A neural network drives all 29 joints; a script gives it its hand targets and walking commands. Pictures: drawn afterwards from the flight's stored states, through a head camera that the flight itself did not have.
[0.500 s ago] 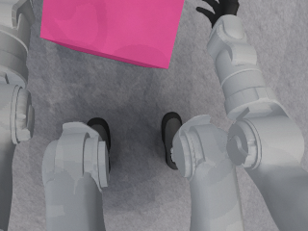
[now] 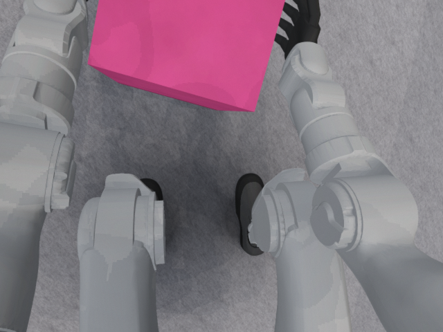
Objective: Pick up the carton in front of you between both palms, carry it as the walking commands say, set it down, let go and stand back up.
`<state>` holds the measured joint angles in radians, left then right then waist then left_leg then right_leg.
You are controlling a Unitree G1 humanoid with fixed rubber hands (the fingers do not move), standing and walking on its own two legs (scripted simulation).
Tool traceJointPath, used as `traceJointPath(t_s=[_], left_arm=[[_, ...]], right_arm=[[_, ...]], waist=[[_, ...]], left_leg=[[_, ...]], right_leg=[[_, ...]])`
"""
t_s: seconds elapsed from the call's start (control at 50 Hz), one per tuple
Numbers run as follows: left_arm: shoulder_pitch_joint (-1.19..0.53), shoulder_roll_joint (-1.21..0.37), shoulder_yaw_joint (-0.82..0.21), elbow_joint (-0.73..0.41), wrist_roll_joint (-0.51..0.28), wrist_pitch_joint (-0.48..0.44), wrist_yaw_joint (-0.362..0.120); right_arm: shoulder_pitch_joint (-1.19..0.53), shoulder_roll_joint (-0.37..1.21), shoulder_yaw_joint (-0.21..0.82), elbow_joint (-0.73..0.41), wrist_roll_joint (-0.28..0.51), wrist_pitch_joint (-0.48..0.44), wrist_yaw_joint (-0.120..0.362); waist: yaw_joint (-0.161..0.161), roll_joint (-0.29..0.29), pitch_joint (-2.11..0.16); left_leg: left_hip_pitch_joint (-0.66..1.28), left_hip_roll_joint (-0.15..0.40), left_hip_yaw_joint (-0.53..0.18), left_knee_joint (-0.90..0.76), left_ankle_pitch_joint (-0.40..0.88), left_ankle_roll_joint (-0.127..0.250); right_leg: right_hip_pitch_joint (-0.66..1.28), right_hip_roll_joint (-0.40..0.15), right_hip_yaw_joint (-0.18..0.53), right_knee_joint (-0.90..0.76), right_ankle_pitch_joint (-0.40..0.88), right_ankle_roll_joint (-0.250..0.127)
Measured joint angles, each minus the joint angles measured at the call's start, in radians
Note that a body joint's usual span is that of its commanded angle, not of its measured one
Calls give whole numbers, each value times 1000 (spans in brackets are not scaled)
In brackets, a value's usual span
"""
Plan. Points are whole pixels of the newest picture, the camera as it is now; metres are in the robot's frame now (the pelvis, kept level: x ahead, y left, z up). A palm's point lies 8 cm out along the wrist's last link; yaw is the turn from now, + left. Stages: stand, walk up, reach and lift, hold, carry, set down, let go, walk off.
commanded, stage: reach and lift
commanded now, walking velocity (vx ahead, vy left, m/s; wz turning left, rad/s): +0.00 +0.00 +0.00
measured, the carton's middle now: (186, 33) +0.53 +0.07 -0.25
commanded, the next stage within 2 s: none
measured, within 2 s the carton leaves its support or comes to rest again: leaves its support in 0.28 s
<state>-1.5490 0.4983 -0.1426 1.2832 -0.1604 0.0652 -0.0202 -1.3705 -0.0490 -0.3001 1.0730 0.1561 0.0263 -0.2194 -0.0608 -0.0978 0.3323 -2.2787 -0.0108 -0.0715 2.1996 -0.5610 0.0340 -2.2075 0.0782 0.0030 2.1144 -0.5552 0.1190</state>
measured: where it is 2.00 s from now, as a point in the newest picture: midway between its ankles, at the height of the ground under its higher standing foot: (202, 232)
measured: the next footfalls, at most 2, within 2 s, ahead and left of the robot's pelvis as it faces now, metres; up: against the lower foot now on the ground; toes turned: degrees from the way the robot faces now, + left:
none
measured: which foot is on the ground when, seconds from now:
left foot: down 0.00-1.00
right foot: down 0.00-1.00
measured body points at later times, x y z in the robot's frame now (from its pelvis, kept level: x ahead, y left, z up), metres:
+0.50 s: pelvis +0.00 +0.00 +0.00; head +0.32 +0.10 +0.30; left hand +0.54 +0.22 -0.14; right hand +0.53 -0.08 -0.11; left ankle +0.11 +0.11 -0.34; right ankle +0.13 -0.14 -0.34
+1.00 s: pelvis +0.01 -0.01 +0.12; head +0.25 +0.07 +0.49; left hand +0.48 +0.21 +0.03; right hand +0.49 -0.09 +0.06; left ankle +0.11 +0.11 -0.34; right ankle +0.13 -0.15 -0.34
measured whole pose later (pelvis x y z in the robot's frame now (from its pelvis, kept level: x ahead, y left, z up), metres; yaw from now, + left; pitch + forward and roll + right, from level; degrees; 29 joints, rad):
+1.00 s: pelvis +0.01 -0.01 +0.12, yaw +6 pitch +42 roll -4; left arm -1.06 0.13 0.31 0.86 0.24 0.37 0.00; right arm -0.90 0.17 -0.58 0.58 -0.20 0.30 -0.12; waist -0.05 -0.06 -0.19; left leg -2.01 -0.06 -0.08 1.77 -0.49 -0.01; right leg -1.96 0.08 0.05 1.74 -0.52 0.09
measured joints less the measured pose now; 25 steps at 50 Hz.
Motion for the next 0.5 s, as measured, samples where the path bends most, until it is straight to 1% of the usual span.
traceJointPath(t_s=[0.06, 0.1, 0.16, 0.2, 0.22, 0.28, 0.36, 0.4, 0.44, 0.5], left_arm=[[-20, -11, 5, 29, 14, 7, 8], [-42, -20, 6, 56, 33, 20, 1], [-54, -42, 41, 71, 87, 61, 4], [-44, -55, 89, 64, 129, 77, -4], [-32, -61, 102, 47, 145, 85, -6], [5, -73, 121, -2, 154, 97, -1], [62, -77, 94, -80, 129, 125, 35], [98, -87, 81, -128, 110, 141, 49], [132, -98, 75, -176, 102, 154, 56], [174, -130, 86, -244, 106, 195, 64]], right_arm=[[-16, 14, -43, 3, -36, 5, -22], [-18, 25, -86, -2, -67, 15, -26], [-11, 39, -160, -25, -119, 48, -19], [-2, 41, -186, -44, -146, 72, -10], [2, 38, -188, -57, -148, 85, -6], [13, 38, -194, -93, -153, 108, -2], [49, 64, -187, -177, -124, 129, -16], [93, 82, -180, -244, -108, 129, -30], [145, 100, -187, -295, -103, 123, -23], [234, 122, -188, -390, -101, 143, -20]], waist=[[2, 13, 1], [5, 12, -4], [12, 14, -22], [17, 15, -37], [21, 14, -45], [25, 1, -60], [18, -19, -81], [17, -22, -100], [12, -21, -122], [11, -14, -166]], left_leg=[[-2, -4, -1, -2, 3, 2], [-4, -3, 0, 0, 3, 2], [-12, -2, 1, 7, -1, 3], [-20, 1, 3, 15, -5, 5], [-25, 4, 4, 19, -7, 7], [-31, 12, 14, 27, -13, 10], [-30, 12, 24, 31, -16, 11], [-28, 4, 24, 25, -13, 7], [-21, -11, 23, 11, -5, -1], [-9, -36, 15, -22, 13, -13]], right_leg=[[2, -4, -1, -2, 0, 0], [-1, -3, -1, 0, 0, 0], [-10, -1, 1, 8, -3, 0], [-20, 3, 3, 15, -5, 1], [-26, 6, 5, 18, -6, 3], [-39, 16, 15, 29, -6, 6], [-42, 21, 27, 40, -10, 9], [-38, 24, 34, 39, -14, 10], [-27, 27, 42, 33, -18, 7], [-5, 31, 51, 9, -25, 10]])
